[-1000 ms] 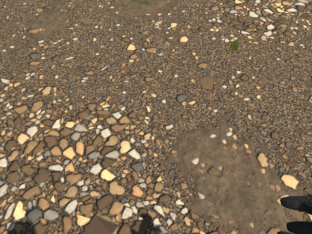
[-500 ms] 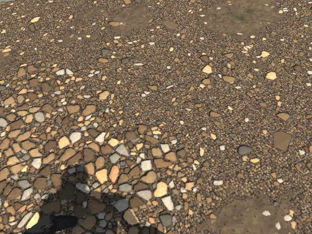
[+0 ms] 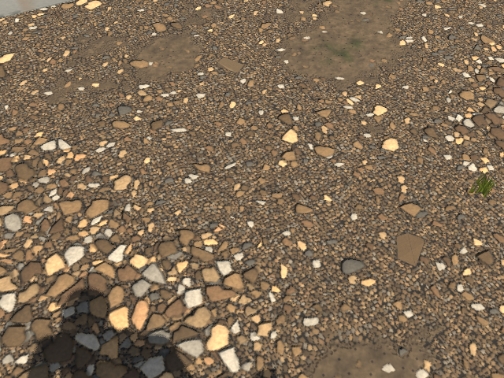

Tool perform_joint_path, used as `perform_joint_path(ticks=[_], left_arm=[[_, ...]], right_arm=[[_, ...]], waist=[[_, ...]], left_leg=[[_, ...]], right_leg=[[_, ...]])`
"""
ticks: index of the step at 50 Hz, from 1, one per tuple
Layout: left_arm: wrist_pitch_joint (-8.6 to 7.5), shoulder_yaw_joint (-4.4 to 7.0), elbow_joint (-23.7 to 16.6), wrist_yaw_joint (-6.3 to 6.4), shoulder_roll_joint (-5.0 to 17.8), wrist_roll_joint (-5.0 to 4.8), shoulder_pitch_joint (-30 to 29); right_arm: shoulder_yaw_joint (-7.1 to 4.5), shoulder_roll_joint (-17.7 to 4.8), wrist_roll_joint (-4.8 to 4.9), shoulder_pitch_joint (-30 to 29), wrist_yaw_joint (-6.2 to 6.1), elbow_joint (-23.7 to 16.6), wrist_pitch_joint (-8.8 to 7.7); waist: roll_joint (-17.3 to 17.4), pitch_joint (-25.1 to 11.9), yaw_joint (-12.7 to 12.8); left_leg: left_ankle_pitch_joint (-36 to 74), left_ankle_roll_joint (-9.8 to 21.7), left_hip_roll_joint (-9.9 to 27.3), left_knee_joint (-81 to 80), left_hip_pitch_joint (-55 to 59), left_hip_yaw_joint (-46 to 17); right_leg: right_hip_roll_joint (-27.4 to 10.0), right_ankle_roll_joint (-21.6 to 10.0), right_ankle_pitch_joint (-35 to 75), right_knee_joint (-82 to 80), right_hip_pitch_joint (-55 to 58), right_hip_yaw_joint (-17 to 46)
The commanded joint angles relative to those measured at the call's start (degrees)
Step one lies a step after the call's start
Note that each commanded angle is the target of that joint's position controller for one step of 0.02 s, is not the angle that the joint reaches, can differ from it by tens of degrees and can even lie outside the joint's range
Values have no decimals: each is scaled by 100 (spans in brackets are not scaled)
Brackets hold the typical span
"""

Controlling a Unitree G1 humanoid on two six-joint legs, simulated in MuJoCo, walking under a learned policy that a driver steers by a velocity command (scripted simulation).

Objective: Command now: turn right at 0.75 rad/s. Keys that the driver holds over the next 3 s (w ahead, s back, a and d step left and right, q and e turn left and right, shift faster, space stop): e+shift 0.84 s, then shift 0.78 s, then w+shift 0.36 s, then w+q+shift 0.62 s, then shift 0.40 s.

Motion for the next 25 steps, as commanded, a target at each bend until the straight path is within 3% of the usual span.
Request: perform_joint_path(ticks=[1,4,6,10,11,12,13,14,15,16,17,18,19,20,22,25], left_arm=[[46,109,-322,-107,466,-18,137],[70,-1,-631,-232,301,-72,-516],[91,-55,-781,-283,215,-90,-691],[95,-42,-939,-243,275,-117,-738],[84,-24,-950,-220,299,-87,-661],[38,-4,-872,-167,302,-32,-336],[-44,95,-731,-75,601,58,198],[-109,337,-825,0,1756,26,360],[-122,406,-787,-15,1677,-159,882],[-104,325,-747,11,1426,-149,640],[-51,235,-807,57,1138,-132,107],[-9,163,-899,96,939,-136,-352],[8,124,-973,121,821,-140,-580],[10,115,-969,100,830,-118,-571],[-22,165,-887,61,967,-92,-393],[-29,216,-824,58,1081,-51,-201]], right_arm=[[-112,-520,-4,-600,-16,-608,-178],[-222,-730,9,93,16,-426,-151],[-291,-871,0,202,74,-383,-152],[-387,-1045,67,151,206,-370,-192],[-404,-1054,124,139,224,-369,-200],[-426,-1063,190,93,242,-357,-198],[-438,-1058,217,222,264,-348,-216],[-277,-449,115,218,311,-812,-193],[-240,-572,-72,-414,233,-942,-105],[-245,-599,-2,-462,220,-926,-77],[-254,-651,63,-440,219,-838,-98],[-285,-736,48,-428,209,-804,-116],[-309,-815,-17,-270,211,-719,-95],[-307,-808,-48,-139,228,-639,-61],[-270,-707,-11,-111,252,-622,-30],[-226,-650,17,-336,239,-698,-19]], waist=[[895,-281,83],[1026,-314,-380],[1165,-359,-467],[1376,-464,-404],[1338,-503,-326],[1062,-620,-65],[359,-889,256],[-1491,-986,58],[-807,-1398,649],[-470,-1018,430],[-289,-506,187],[-316,-287,-23],[-436,-309,-120],[-377,-437,-149],[-213,-578,-114],[-333,-575,29]], left_leg=[[3289,841,1464,-443,300,-353],[3622,840,1632,-189,1101,-189],[3647,772,1742,-40,1054,9],[3771,504,1869,503,653,432],[3691,394,1896,816,535,537],[3450,166,1840,1453,202,786],[2489,-208,1631,2630,-702,1036],[-1925,-729,600,4140,-2826,1229],[-2560,-720,426,4740,-3032,-28],[-2115,-693,552,4873,-3121,-265],[-1501,-657,664,4576,-3062,-311],[-1081,-658,711,4182,-2923,-309],[-856,-691,643,4042,-2663,-244],[-770,-707,535,3958,-2478,-211],[-737,-714,411,3571,-2355,-227],[-633,-668,263,3045,-2386,-340]], right_leg=[[-423,107,-39,998,-351,-308],[-590,191,-63,24,-540,-517],[-625,123,-197,-639,-109,-679],[-442,-116,-178,-1707,856,-1113],[-393,-193,-66,-2068,1109,-1129],[-322,-306,506,-2767,1702,-1085],[-587,-541,1363,-3423,2789,-273],[-2526,-1352,4431,-3408,3801,2493],[-2782,-2108,5176,-3360,3727,2798],[-2500,-2101,4471,-3420,3460,2339],[-2099,-1864,3612,-3586,2909,1907],[-1700,-1583,3067,-3683,2552,1659],[-1466,-1492,3108,-3689,2315,1503],[-1371,-1462,3210,-3656,2230,1469],[-1306,-1447,3122,-3593,2198,1602],[-1256,-1455,2343,-3596,2169,2069]])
